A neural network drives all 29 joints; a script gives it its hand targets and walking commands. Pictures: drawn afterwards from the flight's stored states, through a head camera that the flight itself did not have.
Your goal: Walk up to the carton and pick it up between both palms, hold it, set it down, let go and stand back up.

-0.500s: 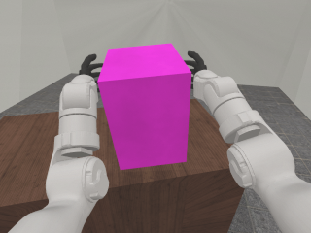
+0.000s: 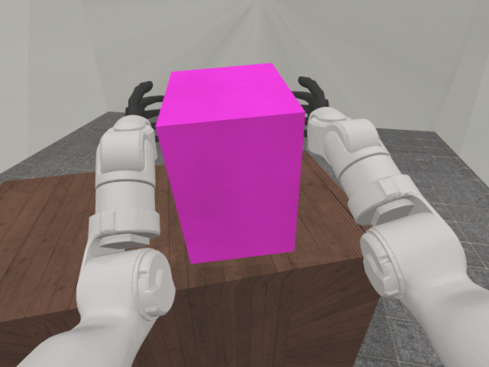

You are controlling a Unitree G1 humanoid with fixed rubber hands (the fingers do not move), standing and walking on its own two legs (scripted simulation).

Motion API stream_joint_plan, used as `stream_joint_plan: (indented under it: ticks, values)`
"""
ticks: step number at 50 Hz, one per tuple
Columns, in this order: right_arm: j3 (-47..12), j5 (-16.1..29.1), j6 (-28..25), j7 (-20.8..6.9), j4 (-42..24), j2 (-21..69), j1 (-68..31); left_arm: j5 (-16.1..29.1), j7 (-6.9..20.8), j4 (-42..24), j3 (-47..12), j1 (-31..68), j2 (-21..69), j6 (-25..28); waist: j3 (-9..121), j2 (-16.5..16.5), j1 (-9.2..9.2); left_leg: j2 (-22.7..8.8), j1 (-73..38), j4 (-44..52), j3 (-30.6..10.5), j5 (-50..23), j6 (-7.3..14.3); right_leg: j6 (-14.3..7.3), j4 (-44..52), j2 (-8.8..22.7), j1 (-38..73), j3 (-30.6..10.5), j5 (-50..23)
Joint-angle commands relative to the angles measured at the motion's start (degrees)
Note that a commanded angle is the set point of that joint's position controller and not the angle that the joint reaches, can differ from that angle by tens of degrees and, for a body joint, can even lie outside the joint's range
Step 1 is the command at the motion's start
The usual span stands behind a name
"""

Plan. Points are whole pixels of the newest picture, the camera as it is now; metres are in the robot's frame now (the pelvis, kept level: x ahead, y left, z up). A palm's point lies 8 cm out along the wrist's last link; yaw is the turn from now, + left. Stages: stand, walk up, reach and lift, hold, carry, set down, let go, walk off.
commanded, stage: hold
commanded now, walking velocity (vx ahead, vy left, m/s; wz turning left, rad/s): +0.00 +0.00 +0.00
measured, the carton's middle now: (232, 160) +0.41 +0.00 +0.23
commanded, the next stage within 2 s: set down in 0.22 s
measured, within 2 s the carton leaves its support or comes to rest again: neither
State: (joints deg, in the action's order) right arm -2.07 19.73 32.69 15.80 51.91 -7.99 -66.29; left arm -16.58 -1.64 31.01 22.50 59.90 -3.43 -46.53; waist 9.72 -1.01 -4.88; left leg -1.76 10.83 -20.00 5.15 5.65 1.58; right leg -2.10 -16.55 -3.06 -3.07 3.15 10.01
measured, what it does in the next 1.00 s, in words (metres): stands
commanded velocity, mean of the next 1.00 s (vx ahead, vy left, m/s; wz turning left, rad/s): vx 0.00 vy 0.00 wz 0.00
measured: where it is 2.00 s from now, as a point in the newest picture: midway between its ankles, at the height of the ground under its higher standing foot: outside the picture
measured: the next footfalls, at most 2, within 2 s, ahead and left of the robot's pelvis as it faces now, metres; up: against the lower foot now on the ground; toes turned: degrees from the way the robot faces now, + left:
none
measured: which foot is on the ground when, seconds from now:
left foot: down 0.00-1.00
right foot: down 0.00-1.00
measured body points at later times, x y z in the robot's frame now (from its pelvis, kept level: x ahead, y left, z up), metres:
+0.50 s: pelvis +0.01 +0.00 +0.00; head -0.07 +0.01 +0.44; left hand +0.41 +0.15 +0.34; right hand +0.41 -0.13 +0.33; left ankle +0.06 +0.10 -0.75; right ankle -0.01 -0.09 -0.75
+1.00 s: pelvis +0.02 +0.00 +0.00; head -0.03 +0.03 +0.45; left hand +0.42 +0.16 +0.27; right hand +0.42 -0.12 +0.24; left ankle +0.06 +0.10 -0.75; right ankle -0.01 -0.09 -0.75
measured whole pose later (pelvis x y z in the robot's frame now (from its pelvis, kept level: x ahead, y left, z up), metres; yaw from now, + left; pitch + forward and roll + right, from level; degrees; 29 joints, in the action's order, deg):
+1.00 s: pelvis +0.02 +0.00 +0.00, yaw +3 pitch -9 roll -1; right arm 7.4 7.1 13.4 13.2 45.2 0.4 -53.5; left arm -20.3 0.9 23.3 19.1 53.2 -2.3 -35.3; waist -2.2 -4.9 -5.9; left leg 0.0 2.8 -19.0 2.2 7.0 1.1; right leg -1.8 -14.1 -2.0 6.7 5.9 11.7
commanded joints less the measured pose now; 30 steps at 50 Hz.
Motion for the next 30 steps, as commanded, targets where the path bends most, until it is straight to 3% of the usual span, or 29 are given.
stream_joint_plan:
  ticks: [1,2,4,5,6,7,8,9,10,11,12,13,14,15,16,19,22,24,25,27,30]
  values:
    - [-4.44,4.05,-3.72,-7.05,-14.53,34.08,-43.73,9.22,8.22,1.64,-13.68,40.40,27.75,4.74,13.36,-0.87,1.12,1.97,-11.65,0.48,-5.00,0.53,-0.94,4.34,4.52,0.47,-6.81,-4.65,-0.60]
    - [-3.66,4.47,-3.23,-7.06,-14.20,32.74,-40.97,9.05,8.49,-1.57,-14.93,39.42,29.05,4.21,14.14,1.23,0.03,1.64,-12.52,0.89,-5.54,-0.71,-1.58,4.26,3.96,0.06,-6.74,-4.54,-2.82]
    - [-2.46,4.42,-3.21,-6.50,-14.03,30.48,-43.85,10.06,9.08,2.13,-15.52,40.12,30.68,3.73,13.45,2.09,-1.47,1.47,-12.18,1.04,-6.21,0.91,-2.26,3.96,4.01,0.28,-6.45,-4.72,-3.01]
    - [-1.04,3.08,-3.47,-6.69,-11.01,30.65,-45.83,10.01,9.89,5.13,-15.06,43.88,29.54,5.01,11.92,2.54,-1.40,1.19,-11.28,1.61,-6.11,4.91,-2.28,3.75,4.87,0.79,-8.65,-5.00,1.52]
    - [-0.82,3.29,-3.23,-6.90,-11.04,29.37,-43.52,10.11,9.67,2.17,-17.12,42.22,31.85,4.59,13.23,5.25,-2.30,0.47,-11.15,2.21,-6.37,3.83,-2.95,3.09,3.73,0.04,-7.06,-4.62,-0.21]
    - [-0.26,3.69,-3.13,-7.07,-10.83,28.56,-43.13,10.15,9.61,1.76,-17.83,40.45,32.22,4.03,12.27,5.58,-2.60,0.10,-11.30,2.09,-6.76,2.60,-3.23,3.25,3.97,0.22,-7.21,-4.56,-1.77]
    - [-0.54,3.63,-3.14,-6.82,-11.19,27.94,-42.93,10.53,9.82,2.46,-17.77,41.47,32.27,4.09,12.63,5.72,-2.75,-0.09,-10.42,2.66,-6.90,3.35,-3.52,3.26,3.64,-0.05,-5.46,-4.67,-2.39]
    - [-0.24,3.64,-3.26,-6.87,-10.55,30.14,-44.40,11.27,9.80,3.08,-16.71,42.89,31.25,4.80,13.17,4.71,-1.79,0.70,-10.24,1.49,-6.41,1.81,-3.00,3.23,3.76,0.39,-5.24,-4.92,-2.90]
    - [-0.63,4.23,-3.42,-6.40,-13.07,29.99,-44.45,11.62,9.86,2.70,-16.48,42.37,32.15,4.70,13.13,3.92,-2.46,1.03,-11.64,1.06,-6.46,0.21,-3.20,3.57,3.92,0.65,-5.08,-4.99,-5.00]
    - [-2.35,5.63,-3.55,-6.46,-13.45,31.08,-43.66,11.93,9.67,0.02,-17.47,42.03,32.79,4.99,15.51,5.37,-1.55,1.28,-12.59,0.12,-6.66,-3.18,-3.42,3.66,3.48,0.42,-4.62,-4.60,-7.24]
    - [-3.44,8.71,-3.47,-5.97,-9.72,33.94,-45.94,14.44,8.73,-5.30,-20.60,46.91,32.33,4.59,14.27,6.70,-2.72,1.02,-15.71,1.34,-6.21,-2.88,-2.59,3.74,4.38,-1.04,-5.65,-3.89,-6.00]
    - [-2.77,7.96,-4.07,-6.28,-8.60,34.05,-45.58,14.64,8.52,-6.09,-21.79,47.70,33.13,5.07,14.73,8.56,-2.20,0.65,-15.77,0.89,-6.46,-3.85,-3.66,3.01,4.16,-1.29,-5.66,-3.50,-4.67]
    - [-2.83,7.54,-4.62,-6.10,-8.87,34.55,-44.35,14.87,8.20,-5.97,-22.01,47.19,32.37,5.88,15.86,8.76,-2.14,0.97,-16.88,0.40,-6.55,-4.86,-3.41,2.90,4.17,-1.18,-5.44,-3.95,-6.35]
    - [-2.70,7.23,-5.22,-6.46,-9.92,34.14,-47.65,14.41,8.32,-5.12,-20.31,48.54,31.28,6.41,15.61,7.70,-1.05,1.17,-16.39,0.63,-6.45,-4.79,-3.16,3.34,4.47,-0.83,-5.43,-3.71,-5.70]
    - [-3.05,6.99,-6.08,-6.56,-13.03,34.40,-47.47,15.37,7.73,-8.46,-22.53,48.39,32.14,6.88,19.08,7.06,-1.22,0.90,-17.95,0.92,-7.37,-5.91,-3.48,3.16,4.31,-1.34,-5.00,-3.13,-6.03]
    - [-4.83,4.46,-9.10,-6.57,-16.59,36.50,-49.43,12.76,7.74,-6.74,-17.60,46.66,28.96,9.29,21.83,3.80,3.41,1.83,-18.73,0.24,-6.04,-9.19,-1.39,4.12,3.75,-0.41,-2.51,-3.15,-8.88]
    - [-0.39,-0.97,-11.34,-6.97,-12.66,33.81,-46.08,7.89,9.13,-1.12,-11.29,43.29,24.08,10.84,16.08,0.37,3.48,2.05,-17.76,1.41,-5.72,-6.22,0.36,4.93,3.22,0.93,-1.97,-2.95,-7.90]
    - [1.66,-4.86,-12.00,-7.23,-8.19,32.38,-42.63,2.13,10.94,6.24,-5.19,37.45,19.98,10.37,7.10,-2.97,4.80,2.29,-15.70,3.55,-4.69,0.49,1.59,5.83,4.78,1.80,-3.28,-2.81,-1.82]
    - [3.17,-6.10,-11.87,-7.40,-5.13,31.81,-39.91,-0.14,11.70,8.21,-3.30,34.77,18.81,9.78,3.51,-3.74,4.87,2.37,-15.52,4.56,-4.71,2.20,1.65,6.00,5.95,2.02,-3.02,-2.42,0.86]
    - [5.33,-8.09,-12.71,-7.58,-4.00,31.19,-37.30,-0.28,13.05,7.99,-3.30,34.19,18.31,10.01,1.80,-4.25,3.26,2.24,-16.41,4.93,-4.61,0.93,1.36,6.39,6.31,1.91,-1.64,-2.06,-2.07]
    - [5.76,-9.00,-15.56,-6.48,-10.07,30.39,-36.57,2.59,14.54,5.97,-6.92,31.73,21.10,10.75,6.95,-1.64,0.50,3.02,-20.36,2.75,-3.74,-8.25,-0.75,6.63,5.21,1.25,2.09,-0.99,-14.80]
